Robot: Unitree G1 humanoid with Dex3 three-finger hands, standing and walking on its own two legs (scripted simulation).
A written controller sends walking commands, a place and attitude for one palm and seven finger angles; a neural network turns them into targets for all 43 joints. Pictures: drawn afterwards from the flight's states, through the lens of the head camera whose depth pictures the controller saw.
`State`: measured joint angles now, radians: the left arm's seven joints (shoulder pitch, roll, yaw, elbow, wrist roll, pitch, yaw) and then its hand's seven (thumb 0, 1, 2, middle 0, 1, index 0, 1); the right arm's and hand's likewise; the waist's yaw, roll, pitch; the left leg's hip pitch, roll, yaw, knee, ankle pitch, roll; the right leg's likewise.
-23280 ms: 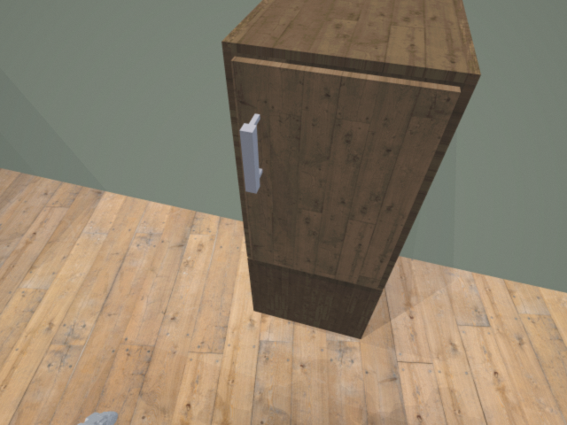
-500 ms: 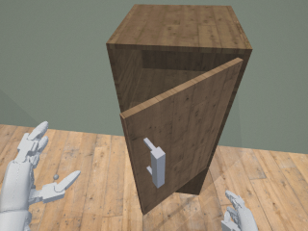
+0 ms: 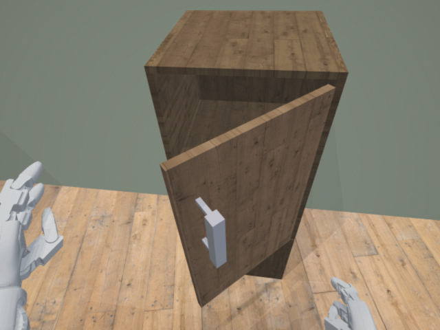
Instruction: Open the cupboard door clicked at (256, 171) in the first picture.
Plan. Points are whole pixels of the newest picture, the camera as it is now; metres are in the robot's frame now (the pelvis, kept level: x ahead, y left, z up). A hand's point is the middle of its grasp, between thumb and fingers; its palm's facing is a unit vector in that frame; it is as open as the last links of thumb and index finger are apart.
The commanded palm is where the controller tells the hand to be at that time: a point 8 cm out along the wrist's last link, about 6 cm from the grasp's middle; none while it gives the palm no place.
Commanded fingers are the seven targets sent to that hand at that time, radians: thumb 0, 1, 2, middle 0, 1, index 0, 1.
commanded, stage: draw the hand back to the body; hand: left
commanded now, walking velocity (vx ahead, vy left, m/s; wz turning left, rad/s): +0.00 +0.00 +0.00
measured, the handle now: (210, 233) +0.28 +0.06 +0.04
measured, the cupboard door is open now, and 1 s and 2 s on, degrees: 43 43 43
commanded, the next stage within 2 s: step back with the hand held close in 0.10 s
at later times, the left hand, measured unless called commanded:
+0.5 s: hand (56, 251) +0.17 +0.26 +0.14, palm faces +0.34 -0.79 -0.50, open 7.5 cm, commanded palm +0.12 +0.30 +0.17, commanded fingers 0.00 0.90 0.90 -0.20 -0.30 -0.20 -0.30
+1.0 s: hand out of the picture +0.09 +0.29 +0.15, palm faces +0.46 -0.74 -0.49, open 7.5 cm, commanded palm +0.02 +0.33 +0.17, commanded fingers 0.00 0.90 0.90 -0.20 -0.30 -0.20 -0.30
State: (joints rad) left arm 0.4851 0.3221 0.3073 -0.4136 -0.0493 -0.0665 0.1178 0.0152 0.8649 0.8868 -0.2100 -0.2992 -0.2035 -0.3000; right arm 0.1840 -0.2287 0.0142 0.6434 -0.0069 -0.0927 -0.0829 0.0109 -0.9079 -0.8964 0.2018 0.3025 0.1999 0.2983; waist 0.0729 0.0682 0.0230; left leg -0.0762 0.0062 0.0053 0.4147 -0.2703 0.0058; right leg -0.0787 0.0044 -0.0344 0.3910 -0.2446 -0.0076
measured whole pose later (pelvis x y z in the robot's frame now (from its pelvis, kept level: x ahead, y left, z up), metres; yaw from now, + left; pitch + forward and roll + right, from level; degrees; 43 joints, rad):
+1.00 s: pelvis -0.11 +0.02 -0.02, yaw +2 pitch -1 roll -1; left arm 0.53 0.40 0.44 -0.53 0.01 -0.21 0.16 0.02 0.88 0.90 -0.21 -0.30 -0.21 -0.30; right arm 0.23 -0.21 0.00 0.57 0.00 -0.08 -0.08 0.01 -0.91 -0.90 0.20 0.30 0.20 0.30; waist 0.00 0.00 0.06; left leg -0.44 -0.01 0.02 0.66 -0.24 0.05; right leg -0.41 0.01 0.01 0.59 -0.17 0.02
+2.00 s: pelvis -0.28 +0.00 -0.01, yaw -2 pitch +1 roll -1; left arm 0.62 0.43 0.41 -0.51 -0.03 -0.16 0.15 0.02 0.88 0.90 -0.22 -0.30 -0.21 -0.30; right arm 0.23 -0.20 0.01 0.64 -0.01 -0.11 -0.06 0.01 -0.91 -0.90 0.20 0.30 0.20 0.30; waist 0.01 0.00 0.00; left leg -0.37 0.01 0.02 0.59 -0.28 0.01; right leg -0.21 0.05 -0.06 0.45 -0.25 -0.06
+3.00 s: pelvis -0.33 +0.03 +0.00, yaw +0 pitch -1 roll +0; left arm 0.27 0.18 -0.01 1.03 0.02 0.04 0.01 0.01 0.97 0.90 -0.21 -0.30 -0.20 -0.30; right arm 0.21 -0.24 0.01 1.03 -0.03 0.02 0.00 0.01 -0.91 -0.90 0.20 0.30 0.20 0.30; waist -0.01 -0.02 0.08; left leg -0.27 -0.02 0.03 0.47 -0.20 0.03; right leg -0.26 -0.01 -0.08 0.47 -0.20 -0.02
